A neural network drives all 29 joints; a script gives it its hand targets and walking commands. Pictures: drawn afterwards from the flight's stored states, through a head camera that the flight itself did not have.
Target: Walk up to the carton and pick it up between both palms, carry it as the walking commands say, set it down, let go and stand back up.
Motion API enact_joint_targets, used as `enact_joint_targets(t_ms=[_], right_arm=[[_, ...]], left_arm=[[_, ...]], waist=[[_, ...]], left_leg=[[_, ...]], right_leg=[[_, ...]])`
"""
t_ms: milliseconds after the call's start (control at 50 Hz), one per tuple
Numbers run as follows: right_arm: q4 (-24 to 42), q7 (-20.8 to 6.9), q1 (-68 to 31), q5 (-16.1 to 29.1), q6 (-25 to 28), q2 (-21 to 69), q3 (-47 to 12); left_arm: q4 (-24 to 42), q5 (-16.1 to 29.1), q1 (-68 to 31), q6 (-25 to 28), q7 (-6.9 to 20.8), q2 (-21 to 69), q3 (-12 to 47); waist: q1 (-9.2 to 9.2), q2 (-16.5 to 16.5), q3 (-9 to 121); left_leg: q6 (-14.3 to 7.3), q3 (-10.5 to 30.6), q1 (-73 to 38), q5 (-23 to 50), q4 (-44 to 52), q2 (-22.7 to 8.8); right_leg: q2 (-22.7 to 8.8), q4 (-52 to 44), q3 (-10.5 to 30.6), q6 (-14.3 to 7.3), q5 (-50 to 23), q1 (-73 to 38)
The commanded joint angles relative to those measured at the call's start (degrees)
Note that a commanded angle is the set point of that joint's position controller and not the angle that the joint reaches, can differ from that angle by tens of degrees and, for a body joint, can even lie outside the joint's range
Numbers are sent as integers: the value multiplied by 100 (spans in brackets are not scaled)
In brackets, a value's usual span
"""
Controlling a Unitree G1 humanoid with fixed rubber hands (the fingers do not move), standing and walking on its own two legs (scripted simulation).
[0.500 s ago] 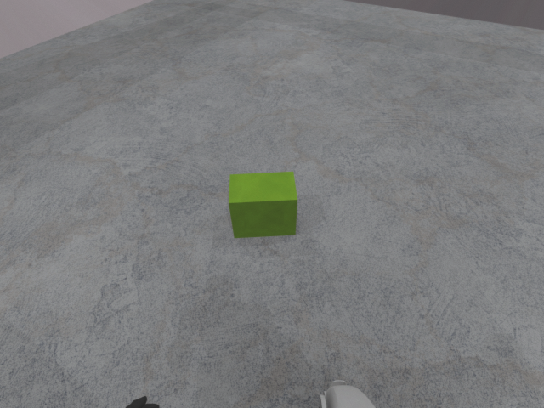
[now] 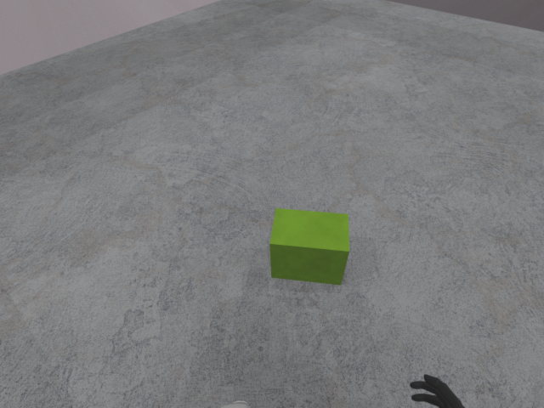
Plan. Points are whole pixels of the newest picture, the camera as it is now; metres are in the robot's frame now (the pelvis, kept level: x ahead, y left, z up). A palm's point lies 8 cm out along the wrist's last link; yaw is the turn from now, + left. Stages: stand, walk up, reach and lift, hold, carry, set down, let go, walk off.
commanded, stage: walk up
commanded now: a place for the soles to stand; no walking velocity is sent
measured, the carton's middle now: (308, 246) +0.85 -0.06 -0.64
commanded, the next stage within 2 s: none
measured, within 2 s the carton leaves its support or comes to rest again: neither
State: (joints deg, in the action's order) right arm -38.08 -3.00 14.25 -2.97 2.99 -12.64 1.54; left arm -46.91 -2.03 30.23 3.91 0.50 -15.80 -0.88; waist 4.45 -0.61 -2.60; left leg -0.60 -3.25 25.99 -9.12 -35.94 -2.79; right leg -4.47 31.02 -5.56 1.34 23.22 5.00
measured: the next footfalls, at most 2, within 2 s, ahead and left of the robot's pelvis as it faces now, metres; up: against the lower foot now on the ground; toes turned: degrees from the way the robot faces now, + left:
left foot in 0.02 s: +0.17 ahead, +0.12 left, +0.00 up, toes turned +3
right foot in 0.42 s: +0.30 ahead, -0.14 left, +0.00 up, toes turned -6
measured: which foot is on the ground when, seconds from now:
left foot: up 0.00-0.00, down 0.02-0.42, up 0.44-0.76, down 0.78-1.00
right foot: down 0.00-0.02, up 0.04-0.40, down 0.42-0.80, up 0.82-1.00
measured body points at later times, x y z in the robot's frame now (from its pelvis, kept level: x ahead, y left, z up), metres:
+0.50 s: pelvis +0.20 -0.03 -0.01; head +0.21 -0.04 +0.44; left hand +0.34 +0.21 -0.11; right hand +0.19 -0.29 -0.15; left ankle +0.14 +0.11 -0.68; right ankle +0.26 -0.14 -0.73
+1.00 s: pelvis +0.34 +0.00 -0.01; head +0.35 +0.01 +0.44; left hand +0.41 +0.26 -0.14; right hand +0.44 -0.24 -0.12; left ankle +0.41 +0.12 -0.73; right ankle +0.35 -0.12 -0.72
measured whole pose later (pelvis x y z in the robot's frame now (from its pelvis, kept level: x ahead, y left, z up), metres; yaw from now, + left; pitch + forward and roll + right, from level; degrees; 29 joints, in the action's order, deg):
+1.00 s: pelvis +0.34 +0.00 -0.01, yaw -2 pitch -2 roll +0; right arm -44.0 0.6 13.2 -1.0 -0.3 -11.6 -0.8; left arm -43.1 -1.4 20.0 0.2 -0.8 -14.4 0.0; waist 0.5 1.4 -3.2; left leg -0.6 -3.4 21.1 -13.8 -37.0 -2.1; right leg -1.7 40.1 -1.9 -0.8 21.2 17.9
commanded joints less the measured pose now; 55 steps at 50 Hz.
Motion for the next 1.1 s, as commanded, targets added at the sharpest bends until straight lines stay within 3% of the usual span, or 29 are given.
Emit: enact_joint_targets(t_ms=[0,20,40,60,120,200,320,380,400,420,440,460,480,520,560,640,700,740,760,780,800,820,840,880,920,960,1000,1020,1080], right_arm=[[-43,167,1430,-66,160,-670,279],[5,267,2018,-33,172,-1205,353],[56,343,1966,122,57,-1631,477],[58,381,1643,206,-12,-1428,460],[34,384,962,164,87,-866,207],[-194,344,1078,48,235,-773,139],[-387,229,1093,73,143,-1046,174],[-414,176,1224,23,16,-912,37],[-315,162,1235,-9,-5,-684,-69],[-73,125,1469,27,-31,-321,-193],[66,163,1413,21,-105,-608,-54],[48,173,1216,-3,-141,-783,5],[28,172,1079,-12,-137,-769,13],[-63,141,1179,-31,-123,-666,41],[-107,80,1215,-50,-124,-506,43],[-8,31,624,-20,-107,-237,5],[-27,104,472,69,-90,-122,-2],[-116,193,679,75,-66,-268,52],[-136,247,923,63,-31,-556,131],[-83,304,1158,84,-7,-1024,228],[-45,354,1187,150,-72,-1300,246],[-77,389,986,202,-162,-1173,245],[-86,420,670,195,-205,-1005,183],[-130,444,128,192,-239,-728,44],[-256,416,-159,167,-261,-666,-21],[-338,370,-329,199,-294,-708,-68],[-392,298,-318,268,-290,-525,-184],[-452,287,-76,304,-305,-380,-207],[-640,292,-48,241,-256,-597,-169]], left_arm=[[416,-20,-77,-32,7,-528,-16],[639,-74,132,-53,6,-157,131],[893,-42,103,-143,14,-408,15],[977,-64,-273,-187,5,-609,-62],[921,-80,-379,-187,56,-456,-81],[864,-78,-526,-193,177,-113,-37],[1078,-113,-1088,-91,204,22,-60],[958,-149,-539,-11,60,-256,-201],[905,-157,-49,34,-25,-522,-312],[995,-119,335,26,-119,-1080,-431],[972,90,256,-58,-194,-1205,-459],[948,127,-37,-73,-219,-990,-381],[883,70,-236,-45,-201,-835,-313],[791,-4,-520,30,-154,-539,-170],[657,-40,-530,121,-134,-476,-132],[471,5,-425,138,-96,-567,-133],[478,86,-569,3,-65,-691,-114],[507,109,-551,-117,-55,-668,-69],[556,103,-497,-146,-50,-479,12],[689,63,-257,-177,-51,-80,150],[726,100,92,-291,-113,-47,139],[719,88,-151,-413,-176,-303,31],[784,62,-333,-452,-200,-337,0],[665,52,-241,-448,-189,-274,-35],[408,72,21,-405,-149,-137,-14],[336,70,-47,-332,-136,-122,-2],[478,27,-477,-244,-130,-395,-27],[560,83,-893,-229,-109,-567,-27],[409,197,-1335,-271,-54,-472,55]], waist=[[-924,-402,141],[-1074,-1329,731],[-1032,-1138,701],[-938,-662,219],[-594,-635,-194],[-491,-595,-153],[-485,-703,-356],[-179,-139,-104],[99,499,266],[132,1514,610],[21,1021,315],[-47,649,-179],[-90,604,-408],[-303,758,-361],[-344,768,-161],[-277,836,-211],[-411,881,-102],[-603,608,43],[-770,202,230],[-790,-907,574],[-709,-1084,801],[-722,-691,615],[-676,-719,257],[-426,-856,145],[-223,-843,255],[-134,-693,316],[-242,-316,279],[-484,92,215],[-476,280,3]], left_leg=[[-210,429,-2586,-409,411,-63],[-555,2566,-2952,-1188,978,-1538],[-1120,4471,-2852,-2434,2131,-2277],[-1312,4280,-2476,-2894,2246,-2226],[-1206,2620,-1601,-1789,2210,-1627],[-1181,1418,-1213,-666,2107,-1282],[-947,864,-500,-1595,1947,-1155],[-602,530,18,-1830,689,-825],[-393,180,515,-1486,-792,-471],[4,-145,1319,-2446,-2743,359],[41,429,1618,-2612,-3375,217],[64,454,1782,-2333,-3585,4],[69,465,1756,-2073,-3428,-127],[167,558,1291,-1668,-2802,-311],[246,410,992,-1319,-2351,-272],[172,96,344,-572,-1099,-166],[14,-139,-788,173,-345,195],[-78,-146,-1772,626,333,396],[-175,296,-2280,797,489,-13],[-470,1818,-2499,1060,961,-1282],[-1263,3150,-2263,1118,1417,-2173],[-1512,3148,-1915,220,1599,-2136],[-1497,2926,-1628,-263,1702,-1961],[-1189,2151,-1076,56,1653,-1571],[-931,1451,-552,520,1343,-1159],[-718,1143,-162,295,1097,-1021],[-327,961,20,-329,843,-749],[-155,538,-543,-832,699,-251],[-138,591,-1352,37,796,-292]], right_leg=[[-432,1229,243,-659,-821,1944],[163,3206,-74,-340,750,2589],[439,3922,487,-236,1113,3351],[148,4281,750,-177,781,3566],[-196,3611,818,-89,180,3353],[-111,2486,611,-25,-313,2834],[213,856,226,-196,-1364,1567],[515,285,131,-290,-1012,98],[-135,19,1094,-472,-467,-680],[-1666,-1122,3891,-1062,976,-824],[-2175,-1870,4872,-1462,1437,-412],[-2067,-1790,4380,-1562,1363,-142],[-1840,-1711,3718,-1574,884,126],[-1407,-1695,2708,-1440,5,517],[-1234,-1551,2072,-1455,-1083,561],[-1016,-1415,1262,-1324,-1647,791],[-853,-736,825,-1050,-2479,1331],[-622,-54,673,-750,-2039,1715],[-400,511,536,-524,-1317,1949],[48,1826,151,-192,350,2298],[439,2617,290,-105,1630,2353],[216,2992,553,-58,1731,2399],[152,2937,630,-59,1620,2579],[2,2267,684,-72,1115,2087],[197,1434,472,-164,423,1255],[276,380,379,-282,-877,533],[-309,-316,1145,-460,-1278,428],[-699,-785,1653,-600,-954,1185],[-337,-853,1248,-455,-765,1689]])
